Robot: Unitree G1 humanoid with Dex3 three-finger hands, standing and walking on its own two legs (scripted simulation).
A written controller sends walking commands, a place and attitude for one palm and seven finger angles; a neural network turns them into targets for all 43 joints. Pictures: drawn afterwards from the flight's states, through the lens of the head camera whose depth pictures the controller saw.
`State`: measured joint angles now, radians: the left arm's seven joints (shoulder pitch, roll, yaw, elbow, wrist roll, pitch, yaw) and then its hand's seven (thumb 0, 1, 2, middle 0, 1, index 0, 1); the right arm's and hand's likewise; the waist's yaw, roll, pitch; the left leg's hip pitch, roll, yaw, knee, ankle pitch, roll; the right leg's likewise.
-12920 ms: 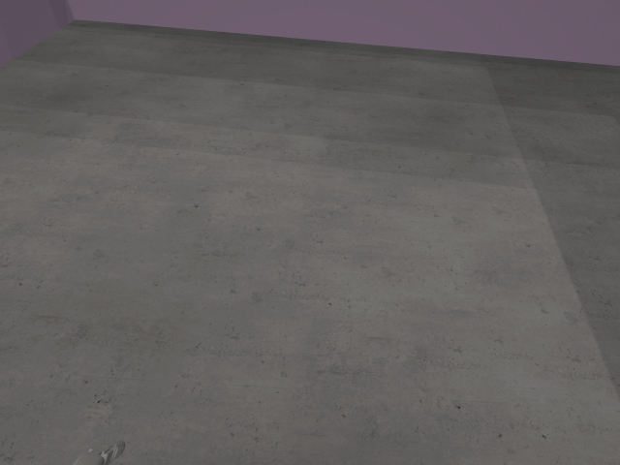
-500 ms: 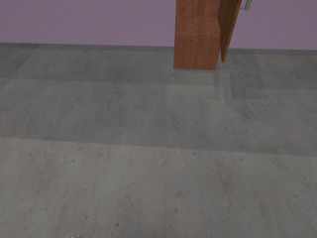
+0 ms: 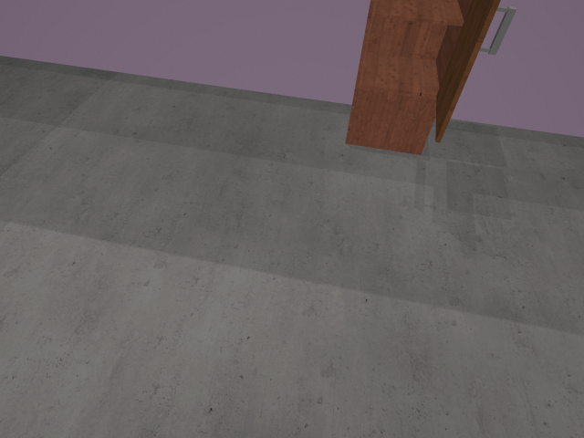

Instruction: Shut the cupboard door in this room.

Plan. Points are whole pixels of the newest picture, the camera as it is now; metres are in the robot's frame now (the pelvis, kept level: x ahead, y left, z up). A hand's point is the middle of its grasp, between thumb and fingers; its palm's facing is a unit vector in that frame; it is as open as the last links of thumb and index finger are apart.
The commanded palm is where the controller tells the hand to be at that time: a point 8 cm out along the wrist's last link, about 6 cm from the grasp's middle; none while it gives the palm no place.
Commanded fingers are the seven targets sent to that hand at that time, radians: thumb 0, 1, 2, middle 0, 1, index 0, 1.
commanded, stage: turn or walk to find it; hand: left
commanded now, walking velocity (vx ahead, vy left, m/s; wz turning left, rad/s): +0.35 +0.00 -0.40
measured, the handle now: (494, 30) +1.34 -0.52 +0.03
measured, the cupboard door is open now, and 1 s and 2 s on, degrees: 86 86 86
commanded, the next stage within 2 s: stand and wait in 1.20 s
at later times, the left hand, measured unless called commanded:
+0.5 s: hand (257, 361) +0.27 +0.09 -0.17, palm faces -0.13 -0.96 -0.23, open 7.4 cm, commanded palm none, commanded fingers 0.00 0.90 0.90 -0.20 -0.30 -0.20 -0.30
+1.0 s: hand (224, 379) +0.24 +0.15 -0.18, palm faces +0.14 -0.97 -0.19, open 7.3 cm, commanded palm none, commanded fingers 0.00 0.90 0.90 -0.20 -0.30 -0.20 -0.30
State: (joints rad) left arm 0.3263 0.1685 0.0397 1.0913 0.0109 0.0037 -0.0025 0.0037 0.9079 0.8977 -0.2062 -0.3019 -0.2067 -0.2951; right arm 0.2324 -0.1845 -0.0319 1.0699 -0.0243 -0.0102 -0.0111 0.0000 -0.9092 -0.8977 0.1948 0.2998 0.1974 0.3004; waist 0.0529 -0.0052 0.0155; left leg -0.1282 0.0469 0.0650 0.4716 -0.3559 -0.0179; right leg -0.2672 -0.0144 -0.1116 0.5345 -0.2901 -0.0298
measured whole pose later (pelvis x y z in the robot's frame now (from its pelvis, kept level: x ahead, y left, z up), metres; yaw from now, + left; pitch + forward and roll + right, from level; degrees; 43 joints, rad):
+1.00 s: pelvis +0.20 -0.05 +0.00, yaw +5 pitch +0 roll -2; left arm 0.18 0.22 0.06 1.00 0.02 0.05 0.01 0.00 0.91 0.90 -0.20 -0.30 -0.20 -0.29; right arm 0.19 -0.16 -0.04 0.96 -0.03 0.00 0.00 0.00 -0.91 -0.90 0.20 0.30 0.20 0.30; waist 0.01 -0.03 0.09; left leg -0.31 0.04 0.09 0.61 -0.30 0.04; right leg -0.42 -0.10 -0.13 1.00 -0.50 0.05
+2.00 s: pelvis +0.17 -0.12 +0.00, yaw +22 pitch -1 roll +1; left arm 0.26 0.23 0.05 1.09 0.02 0.06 0.01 0.01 0.91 0.90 -0.20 -0.30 -0.20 -0.29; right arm 0.18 -0.16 -0.02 1.04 -0.02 0.02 -0.02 0.00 -0.91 -0.90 0.20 0.30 0.20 0.30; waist 0.04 -0.04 0.04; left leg -0.16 0.01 0.05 0.47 -0.30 0.01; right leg -0.38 -0.08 -0.10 0.82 -0.42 0.03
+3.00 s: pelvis +0.16 -0.17 +0.00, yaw +41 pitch +0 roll +2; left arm 0.09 0.17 0.03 0.92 0.01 0.01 0.01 0.00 0.91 0.90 -0.20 -0.30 -0.20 -0.29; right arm 0.23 -0.22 -0.07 0.99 -0.02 0.05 0.00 0.00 -0.90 -0.90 0.20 0.30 0.20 0.30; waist -0.04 0.07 0.07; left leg -0.36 -0.04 -0.09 0.70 -0.40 -0.03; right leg -0.28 -0.03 -0.08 0.60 -0.31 -0.03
